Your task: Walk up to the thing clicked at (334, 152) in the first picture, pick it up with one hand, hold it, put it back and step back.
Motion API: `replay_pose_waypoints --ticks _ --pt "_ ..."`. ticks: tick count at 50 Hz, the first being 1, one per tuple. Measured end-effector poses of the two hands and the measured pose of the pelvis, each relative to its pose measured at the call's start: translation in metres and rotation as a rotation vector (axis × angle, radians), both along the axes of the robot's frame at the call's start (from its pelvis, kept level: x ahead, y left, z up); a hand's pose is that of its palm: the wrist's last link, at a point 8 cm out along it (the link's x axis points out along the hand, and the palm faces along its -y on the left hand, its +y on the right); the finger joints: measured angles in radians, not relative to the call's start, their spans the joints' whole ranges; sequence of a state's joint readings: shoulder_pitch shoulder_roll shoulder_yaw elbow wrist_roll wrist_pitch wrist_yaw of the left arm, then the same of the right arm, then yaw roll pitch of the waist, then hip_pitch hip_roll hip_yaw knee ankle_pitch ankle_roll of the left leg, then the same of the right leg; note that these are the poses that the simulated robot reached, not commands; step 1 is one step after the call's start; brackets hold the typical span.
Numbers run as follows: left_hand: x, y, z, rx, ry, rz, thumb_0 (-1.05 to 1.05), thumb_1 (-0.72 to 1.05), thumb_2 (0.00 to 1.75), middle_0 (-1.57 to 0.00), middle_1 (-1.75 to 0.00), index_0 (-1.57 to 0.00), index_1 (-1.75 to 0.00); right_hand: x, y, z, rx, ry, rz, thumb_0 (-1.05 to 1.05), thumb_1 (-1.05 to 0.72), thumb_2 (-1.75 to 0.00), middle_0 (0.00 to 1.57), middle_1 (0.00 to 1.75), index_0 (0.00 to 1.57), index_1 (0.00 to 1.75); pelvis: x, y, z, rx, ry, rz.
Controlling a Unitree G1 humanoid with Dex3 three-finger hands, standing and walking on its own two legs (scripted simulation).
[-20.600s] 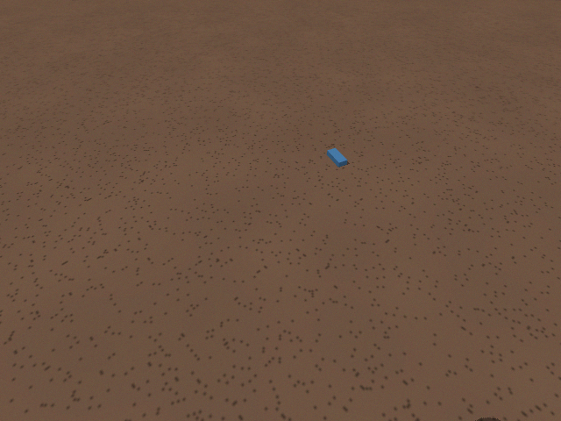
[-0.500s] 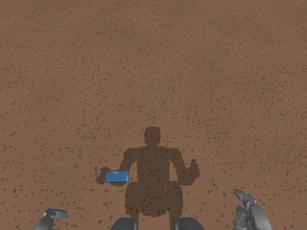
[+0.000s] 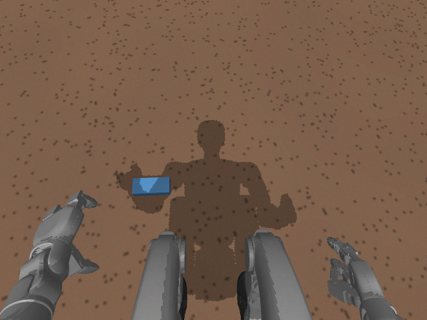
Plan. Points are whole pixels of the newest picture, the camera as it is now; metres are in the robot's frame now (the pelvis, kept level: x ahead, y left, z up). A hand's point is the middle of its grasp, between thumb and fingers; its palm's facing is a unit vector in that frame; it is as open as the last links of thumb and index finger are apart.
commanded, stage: rise first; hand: left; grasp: from above
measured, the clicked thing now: (151, 186) +0.49 +0.21 -0.50
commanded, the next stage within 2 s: none
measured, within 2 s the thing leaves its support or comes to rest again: neither
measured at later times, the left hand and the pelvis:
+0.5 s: hand (108, 203) +0.38 +0.28 -0.28, palm faces -0.49 -0.11 -0.87, open 13.9 cm; pelvis -0.04 +0.01 -0.13, yaw -4 degrees
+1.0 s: hand (118, 192) +0.43 +0.28 -0.34, palm faces -0.45 +0.01 -0.89, open 14.1 cm; pelvis -0.03 +0.01 -0.18, yaw -6 degrees
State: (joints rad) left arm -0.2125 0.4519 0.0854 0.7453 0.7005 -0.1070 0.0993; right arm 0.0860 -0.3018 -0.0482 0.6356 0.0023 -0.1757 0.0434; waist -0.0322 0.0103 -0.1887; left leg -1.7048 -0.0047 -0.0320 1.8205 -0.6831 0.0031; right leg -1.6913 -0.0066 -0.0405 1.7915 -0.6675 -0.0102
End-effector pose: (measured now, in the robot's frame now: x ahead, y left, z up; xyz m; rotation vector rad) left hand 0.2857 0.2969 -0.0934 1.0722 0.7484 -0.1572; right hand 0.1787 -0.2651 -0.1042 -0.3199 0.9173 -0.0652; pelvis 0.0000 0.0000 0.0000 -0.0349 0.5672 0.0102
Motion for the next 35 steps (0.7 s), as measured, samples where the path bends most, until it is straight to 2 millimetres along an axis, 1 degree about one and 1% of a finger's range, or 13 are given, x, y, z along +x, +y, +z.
replay_pose_waypoints --ticks 3,6,9,12,18,23,29,35 --pt "0.015 0.000 -0.023 0.047 -0.016 -0.063 0.00 -0.52 0.97 -0.10 -1.06 -0.11 -1.06 -0.020 -0.003 -0.033 0.004 0.064 -0.010 0.01 -0.91 -0.90 0.20 0.30 0.21 0.30 -0.009 -0.002 -0.024 -0.003 0.017 -0.003" --pt "0.029 -0.001 -0.044 0.083 -0.032 -0.129 0.00 -0.51 0.97 -0.12 -1.04 -0.12 -1.04 -0.044 -0.005 -0.061 0.004 0.130 -0.020 0.01 -0.92 -0.90 0.20 0.30 0.21 0.30 -0.017 -0.003 -0.047 -0.007 0.025 -0.005" --pt "0.044 -0.003 -0.063 0.112 -0.048 -0.196 0.00 -0.49 0.96 -0.13 -1.02 -0.13 -1.01 -0.068 -0.006 -0.084 0.000 0.190 -0.036 0.01 -0.91 -0.90 0.20 0.30 0.21 0.30 -0.024 -0.003 -0.067 -0.014 0.028 -0.008" --pt "0.059 -0.004 -0.080 0.137 -0.067 -0.250 0.00 -0.46 0.96 -0.14 -0.99 -0.14 -0.99 -0.091 -0.006 -0.100 -0.010 0.243 -0.054 0.01 -0.89 -0.90 0.20 0.30 0.21 0.30 -0.029 -0.002 -0.084 -0.024 0.027 -0.011" --pt "0.084 -0.008 -0.107 0.181 -0.105 -0.336 0.00 -0.44 0.97 -0.13 -0.97 -0.13 -0.97 -0.130 -0.009 -0.118 -0.039 0.339 -0.097 0.01 -0.88 -0.89 0.20 0.30 0.21 0.30 -0.035 0.001 -0.109 -0.043 0.023 -0.018" --pt "0.100 -0.011 -0.126 0.215 -0.119 -0.391 0.00 -0.46 0.99 -0.11 -0.96 -0.11 -0.96 -0.152 -0.010 -0.125 -0.062 0.405 -0.125 0.01 -0.88 -0.89 0.20 0.30 0.21 0.30 -0.037 0.005 -0.125 -0.056 0.023 -0.021" --pt "0.116 -0.010 -0.144 0.247 -0.131 -0.441 0.00 -0.49 1.01 -0.10 -0.95 -0.10 -0.95 -0.166 -0.010 -0.134 -0.083 0.459 -0.134 0.01 -0.89 -0.90 0.20 0.30 0.21 0.30 -0.036 0.007 -0.141 -0.067 0.023 -0.023" --pt "0.128 -0.011 -0.162 0.273 -0.135 -0.495 0.00 -0.50 1.01 -0.10 -0.93 -0.09 -0.93 -0.169 -0.009 -0.145 -0.095 0.489 -0.125 0.00 -0.90 -0.90 0.20 0.30 0.21 0.30 -0.035 0.008 -0.155 -0.075 0.026 -0.026"
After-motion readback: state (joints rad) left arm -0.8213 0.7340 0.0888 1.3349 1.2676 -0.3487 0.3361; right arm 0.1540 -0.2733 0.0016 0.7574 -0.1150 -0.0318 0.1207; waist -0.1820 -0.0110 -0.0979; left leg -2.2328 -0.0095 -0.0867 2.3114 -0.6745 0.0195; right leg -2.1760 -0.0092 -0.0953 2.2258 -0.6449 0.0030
